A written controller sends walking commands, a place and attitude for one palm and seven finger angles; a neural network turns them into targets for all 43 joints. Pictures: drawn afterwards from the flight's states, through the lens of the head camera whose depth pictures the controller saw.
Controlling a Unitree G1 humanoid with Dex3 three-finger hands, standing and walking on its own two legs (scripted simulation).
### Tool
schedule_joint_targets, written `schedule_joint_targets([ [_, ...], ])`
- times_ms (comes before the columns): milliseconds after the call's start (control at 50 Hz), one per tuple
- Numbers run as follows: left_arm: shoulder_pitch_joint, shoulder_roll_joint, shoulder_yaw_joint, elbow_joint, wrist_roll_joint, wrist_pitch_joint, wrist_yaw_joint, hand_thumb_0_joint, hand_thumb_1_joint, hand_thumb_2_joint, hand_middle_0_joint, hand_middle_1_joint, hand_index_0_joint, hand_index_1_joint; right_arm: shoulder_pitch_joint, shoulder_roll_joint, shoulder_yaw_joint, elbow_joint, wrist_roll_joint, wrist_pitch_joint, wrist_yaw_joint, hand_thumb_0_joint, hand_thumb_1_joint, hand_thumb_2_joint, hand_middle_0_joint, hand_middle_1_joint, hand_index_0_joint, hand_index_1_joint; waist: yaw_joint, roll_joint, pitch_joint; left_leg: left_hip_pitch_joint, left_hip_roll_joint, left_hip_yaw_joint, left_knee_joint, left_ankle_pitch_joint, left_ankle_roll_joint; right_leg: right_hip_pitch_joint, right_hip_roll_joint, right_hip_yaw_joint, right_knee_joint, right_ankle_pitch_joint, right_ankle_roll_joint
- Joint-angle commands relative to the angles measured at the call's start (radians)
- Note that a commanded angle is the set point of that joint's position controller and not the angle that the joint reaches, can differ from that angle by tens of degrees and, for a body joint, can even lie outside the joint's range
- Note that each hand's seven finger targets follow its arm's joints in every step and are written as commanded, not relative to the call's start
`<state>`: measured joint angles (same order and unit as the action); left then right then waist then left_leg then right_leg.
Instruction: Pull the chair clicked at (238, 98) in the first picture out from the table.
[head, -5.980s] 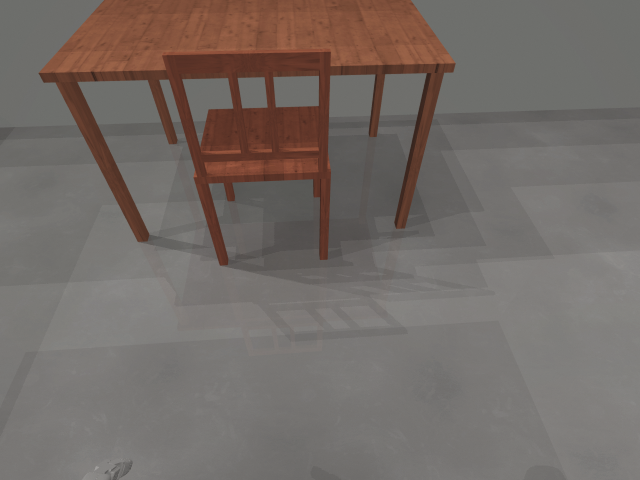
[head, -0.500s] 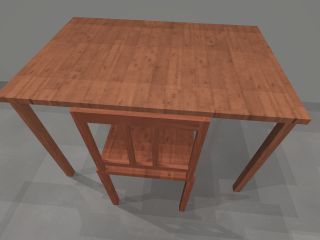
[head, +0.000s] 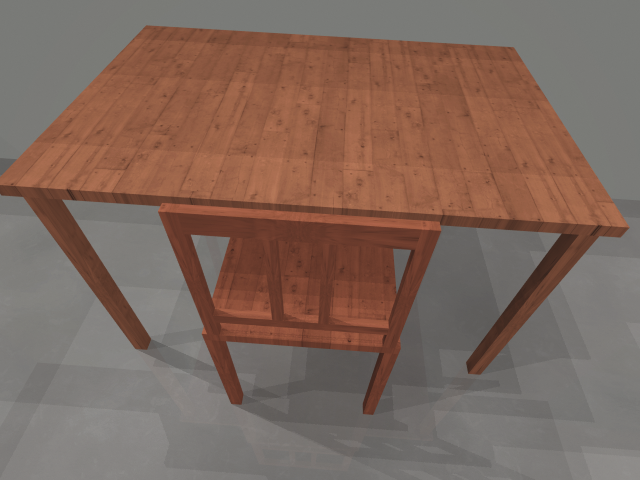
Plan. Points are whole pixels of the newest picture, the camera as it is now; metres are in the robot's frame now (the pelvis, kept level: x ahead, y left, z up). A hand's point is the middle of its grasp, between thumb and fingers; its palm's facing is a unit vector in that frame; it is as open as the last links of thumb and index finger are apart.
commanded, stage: look again from close up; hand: left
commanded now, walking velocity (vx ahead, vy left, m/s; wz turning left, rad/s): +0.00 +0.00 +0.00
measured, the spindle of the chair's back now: (274, 281) +0.46 +0.11 -0.10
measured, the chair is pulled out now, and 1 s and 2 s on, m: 0.00 0.00 0.00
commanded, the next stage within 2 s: raise the hand toward the chair's back in 0.34 s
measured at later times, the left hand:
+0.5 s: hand out of the picture +0.03 +0.18 -0.15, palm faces +0.11 -0.97 -0.20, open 7.4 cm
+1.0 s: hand out of the picture +0.10 +0.17 -0.05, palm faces +0.14 -0.99 -0.07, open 10.4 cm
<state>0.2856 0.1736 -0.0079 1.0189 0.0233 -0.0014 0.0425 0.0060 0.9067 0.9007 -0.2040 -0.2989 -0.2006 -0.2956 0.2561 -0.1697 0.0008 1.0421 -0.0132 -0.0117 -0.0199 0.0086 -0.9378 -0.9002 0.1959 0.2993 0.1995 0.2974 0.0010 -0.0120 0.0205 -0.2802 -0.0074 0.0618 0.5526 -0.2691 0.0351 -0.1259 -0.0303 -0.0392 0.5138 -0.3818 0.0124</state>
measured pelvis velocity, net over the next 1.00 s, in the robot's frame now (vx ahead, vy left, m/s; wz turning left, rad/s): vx -0.07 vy -0.05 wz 0.04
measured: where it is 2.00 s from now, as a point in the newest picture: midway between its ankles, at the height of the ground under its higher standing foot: outside the picture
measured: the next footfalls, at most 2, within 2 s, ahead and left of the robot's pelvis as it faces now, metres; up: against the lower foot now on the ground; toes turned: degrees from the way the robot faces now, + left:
none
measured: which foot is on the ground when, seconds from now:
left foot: down 0.00-1.00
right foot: down 0.00-1.00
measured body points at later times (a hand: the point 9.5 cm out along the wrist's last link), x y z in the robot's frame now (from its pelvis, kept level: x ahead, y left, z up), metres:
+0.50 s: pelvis +0.00 +0.01 +0.00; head +0.02 +0.01 +0.45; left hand +0.02 +0.24 -0.14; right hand +0.05 -0.23 -0.14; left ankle +0.02 +0.10 -0.73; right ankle -0.07 -0.12 -0.73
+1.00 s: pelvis -0.07 -0.05 -0.10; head -0.02 -0.03 +0.35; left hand +0.09 +0.23 -0.05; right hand +0.17 -0.28 -0.14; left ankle +0.02 +0.10 -0.73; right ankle -0.07 -0.13 -0.73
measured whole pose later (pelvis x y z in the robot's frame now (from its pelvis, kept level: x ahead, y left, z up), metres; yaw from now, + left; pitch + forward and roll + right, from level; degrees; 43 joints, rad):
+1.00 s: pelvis -0.07 -0.05 -0.10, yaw +2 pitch +13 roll -2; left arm 0.49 0.22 0.21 0.05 -0.29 -0.58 -0.30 0.02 0.44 0.71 -0.16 -0.23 -0.16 -0.23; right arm 0.15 -0.24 -0.06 0.56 0.02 -0.24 -0.07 0.01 -0.91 -0.90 0.19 0.30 0.20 0.30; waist 0.04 0.00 -0.16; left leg -1.02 0.05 -0.06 1.22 -0.43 -0.03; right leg -0.84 0.03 -0.13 1.23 -0.62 -0.07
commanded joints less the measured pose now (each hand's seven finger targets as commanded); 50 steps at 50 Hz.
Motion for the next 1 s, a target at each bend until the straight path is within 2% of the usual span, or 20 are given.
schedule_joint_targets([
  [0, 0.087, 0.102, 0.020, -0.029, -0.005, -0.012, 0.001, 0.000, 0.900, 0.900, -0.200, -0.300, -0.200, -0.300, 0.022, -0.120, -0.019, -0.052, 0.004, -0.019, -0.002, 0.000, -0.900, -0.900, 0.200, 0.300, 0.200, 0.300, 0.014, 0.024, 0.035, 0.043, 0.109, -0.153, -0.163, 0.107, 0.024, -0.090, -0.045, 0.042, -0.098, 0.093, -0.036],
  [240, 0.101, 0.118, 0.015, -0.006, -0.007, -0.016, 0.003, 0.000, 0.900, 0.900, -0.200, -0.300, -0.200, -0.300, 0.027, -0.124, -0.015, -0.019, 0.009, -0.025, -0.003, 0.000, -0.900, -0.900, 0.200, 0.300, 0.200, 0.300, 0.008, 0.013, -0.002, 0.121, 0.102, -0.126, -0.140, 0.272, 0.019, -0.073, -0.072, 0.048, -0.114, 0.211, -0.026],
  [400, 0.117, 0.111, 0.010, 0.019, -0.006, -0.018, 0.003, 0.000, 0.900, 0.900, -0.200, -0.300, -0.200, -0.300, 0.021, -0.115, -0.012, 0.004, 0.013, -0.022, -0.003, 0.000, -0.900, -0.900, 0.200, 0.300, 0.200, 0.300, 0.010, -0.003, 0.035, 0.123, 0.100, -0.117, -0.158, 0.247, 0.017, -0.081, -0.076, 0.052, -0.141, 0.214, -0.024],
  [420, 0.137, 0.100, 0.005, 0.032, 0.010, -0.038, 0.036, 0.000, 0.900, 0.900, -0.200, -0.300, -0.200, -0.300, -0.021, -0.141, -0.010, -0.060, 0.010, -0.024, 0.001, 0.000, -0.900, -0.900, 0.200, 0.300, 0.200, 0.300, 0.009, 0.011, 0.076, 0.075, 0.119, -0.112, 0.036, 0.458, -0.005, -0.136, -0.098, 0.116, -0.154, 0.463, -0.022],
  [440, -0.563, 0.340, 0.160, -1.502, -0.185, -0.231, 0.034, 0.000, 0.877, 0.890, -0.198, -0.296, -0.198, -0.296, 0.039, -0.284, -0.057, -0.371, 0.058, -0.156, -0.035, 0.000, -0.900, -0.900, 0.200, 0.300, 0.200, 0.300, -0.113, 0.181, -0.414, 0.383, 0.040, -0.109, -0.074, 0.528, -0.015, -0.137, -0.004, -0.039, -0.018, 0.488, -0.041],
  [460, -0.118, 0.242, 0.128, -1.237, -0.112, -0.175, 0.062, 0.000, 0.853, 0.880, -0.195, -0.293, -0.195, -0.293, -0.043, -0.176, -0.003, -0.316, 0.054, -0.256, -0.066, 0.000, -0.900, -0.900, 0.200, 0.300, 0.200, 0.300, -0.004, 0.335, -0.407, 0.498, 0.093, -0.115, -0.130, 0.623, -0.015, -0.201, 0.031, -0.039, 0.114, 0.230, -0.051],
  [500, 0.202, -0.054, -0.022, -0.886, -0.137, -0.054, 0.089, 0.000, 0.807, 0.860, -0.191, -0.285, -0.191, -0.285, 0.024, -0.146, -0.035, -0.235, 0.063, -0.272, -0.055, 0.000, -0.900, -0.900, 0.200, 0.300, 0.200, 0.300, -0.059, 0.156, -0.221, 0.281, 0.084, -0.147, -0.139, 0.479, -0.027, -0.299, 0.029, -0.059, 0.149, 0.072, -0.028],
  [520, 0.030, -0.035, -0.024, -1.108, -0.187, -0.086, 0.065, 0.000, 0.783, 0.850, -0.188, -0.282, -0.188, -0.282, -0.030, -0.179, -0.044, -0.327, 0.069, -0.269, -0.054, 0.000, -0.900, -0.900, 0.200, 0.300, 0.200, 0.300, -0.048, 0.084, -0.102, 0.154, 0.074, -0.135, -0.112, 0.301, -0.023, -0.295, 0.023, -0.065, 0.095, 0.064, -0.029],
  [560, 0.020, 0.067, 0.085, -1.014, -0.185, -0.186, 0.022, 0.000, 0.737, 0.830, -0.184, -0.274, -0.184, -0.274, -0.065, -0.209, -0.059, -0.374, 0.047, -0.277, -0.067, 0.000, -0.900, -0.900, 0.200, 0.300, 0.200, 0.300, -0.063, -0.088, -0.025, -0.031, 0.029, -0.112, -0.024, 0.008, -0.015, -0.350, 0.030, -0.069, 0.005, 0.042, -0.027],
  [580, 0.064, 0.083, 0.143, -0.892, -0.189, -0.235, -0.001, 0.000, 0.713, 0.820, -0.181, -0.271, -0.181, -0.271, -0.064, -0.204, -0.062, -0.393, 0.030, -0.269, -0.067, 0.000, -0.900, -0.900, 0.200, 0.300, 0.200, 0.300, -0.060, -0.182, 0.014, -0.123, 0.015, -0.111, 0.034, -0.020, -0.013, -0.426, 0.035, -0.071, 0.023, 0.001, -0.023],
  [600, 0.169, 0.079, 0.188, -0.763, -0.190, -0.285, -0.040, 0.000, 0.690, 0.810, -0.179, -0.267, -0.179, -0.267, -0.080, -0.199, -0.068, -0.411, 0.032, -0.258, -0.056, 0.000, -0.900, -0.900, 0.200, 0.300, 0.200, 0.300, -0.022, -0.196, 0.037, -0.188, 0.006, -0.100, 0.085, -0.002, -0.020, -0.462, 0.038, -0.072, 0.056, 0.008, -0.029],
  [620, 0.233, 0.044, 0.194, -0.719, -0.199, -0.351, -0.096, 0.000, 0.667, 0.800, -0.177, -0.263, -0.177, -0.263, -0.091, -0.194, -0.071, -0.435, 0.022, -0.252, -0.042, 0.000, -0.900, -0.900, 0.200, 0.300, 0.200, 0.300, 0.001, -0.231, -0.027, -0.227, 0.009, -0.095, 0.147, 0.077, -0.025, -0.498, 0.046, -0.085, 0.151, 0.095, -0.034],
  [640, 0.347, 0.035, 0.219, -0.709, -0.215, -0.423, -0.161, 0.000, 0.643, 0.790, -0.174, -0.260, -0.174, -0.260, -0.114, -0.188, -0.089, -0.459, 0.012, -0.245, -0.031, 0.000, -0.900, -0.900, 0.200, 0.300, 0.200, 0.300, 0.050, -0.265, -0.107, -0.269, 0.015, -0.075, 0.205, 0.128, -0.035, -0.508, 0.055, -0.090, 0.242, 0.156, -0.036],
  [680, 0.355, 0.049, 0.221, -0.729, -0.239, -0.544, -0.297, 0.000, 0.597, 0.770, -0.170, -0.252, -0.170, -0.252, -0.163, -0.187, -0.105, -0.514, 0.013, -0.244, -0.005, 0.000, -0.900, -0.900, 0.200, 0.300, 0.200, 0.300, 0.068, -0.205, -0.196, -0.359, 0.003, -0.051, 0.300, 0.129, -0.043, -0.538, 0.046, -0.060, 0.343, 0.220, -0.038],
  [720, 0.300, 0.105, 0.237, -0.735, -0.254, -0.609, -0.419, 0.000, 0.550, 0.750, -0.165, -0.245, -0.165, -0.245, -0.174, -0.191, -0.109, -0.569, 0.030, -0.251, 0.020, 0.000, -0.900, -0.900, 0.200, 0.300, 0.200, 0.300, 0.062, 0.006, -0.233, -0.397, -0.007, -0.039, 0.371, 0.102, -0.046, -0.566, 0.031, -0.020, 0.394, 0.207, -0.050],
  [760, 0.237, 0.164, 0.281, -0.866, -0.282, -0.595, -0.456, 0.000, 0.503, 0.730, -0.160, -0.238, -0.160, -0.238, -0.195, -0.190, -0.107, -0.640, 0.041, -0.250, 0.015, 0.000, -0.900, -0.900, 0.200, 0.300, 0.200, 0.300, 0.067, 0.072, -0.333, -0.413, -0.008, -0.020, 0.419, 0.050, -0.029, -0.577, 0.030, 0.016, 0.410, 0.130, -0.044],
  [820, 0.056, 0.224, 0.348, -1.118, -0.349, -0.593, -0.425, 0.000, 0.433, 0.700, -0.153, -0.227, -0.153, -0.227, -0.178, -0.176, -0.104, -0.678, 0.043, -0.250, -0.013, 0.000, -0.900, -0.900, 0.200, 0.300, 0.200, 0.300, 0.035, 0.086, -0.416, -0.459, -0.001, -0.036, 0.485, -0.046, -0.015, -0.617, 0.026, 0.095, 0.387, -0.045, -0.021],
  [880, -0.051, 0.216, 0.321, -1.337, -0.354, -0.673, -0.350, 0.000, 0.363, 0.670, -0.146, -0.216, -0.146, -0.216, -0.139, -0.150, -0.090, -0.645, 0.032, -0.263, -0.045, 0.000, -0.900, -0.900, 0.200, 0.300, 0.200, 0.300, -0.009, 0.167, -0.401, -0.444, 0.022, -0.062, 0.530, -0.060, -0.003, -0.690, 0.036, 0.116, 0.386, -0.108, -0.030],
  [900, -0.106, 0.226, 0.297, -1.372, -0.341, -0.690, -0.337, 0.000, 0.340, 0.660, -0.144, -0.212, -0.144, -0.212, -0.123, -0.157, -0.085, -0.627, 0.028, -0.267, -0.053, 0.000, -0.900, -0.900, 0.200, 0.300, 0.200, 0.300, -0.043, 0.122, -0.373, -0.482, 0.029, -0.070, 0.557, -0.091, 0.001, -0.734, 0.042, 0.122, 0.388, -0.154, -0.028],
  [980, -0.080, 0.190, 0.181, -1.239, -0.317, -0.676, -0.389, 0.000, 0.247, 0.620, -0.135, -0.197, -0.135, -0.197, -0.112, -0.180, -0.067, -0.587, 0.040, -0.295, -0.076, 0.000, -0.900, -0.900, 0.200, 0.300, 0.200, 0.300, -0.090, 0.091, -0.238, -0.578, 0.040, -0.090, 0.589, -0.192, 0.005, -0.818, 0.042, 0.140, 0.359, -0.297, -0.027],
])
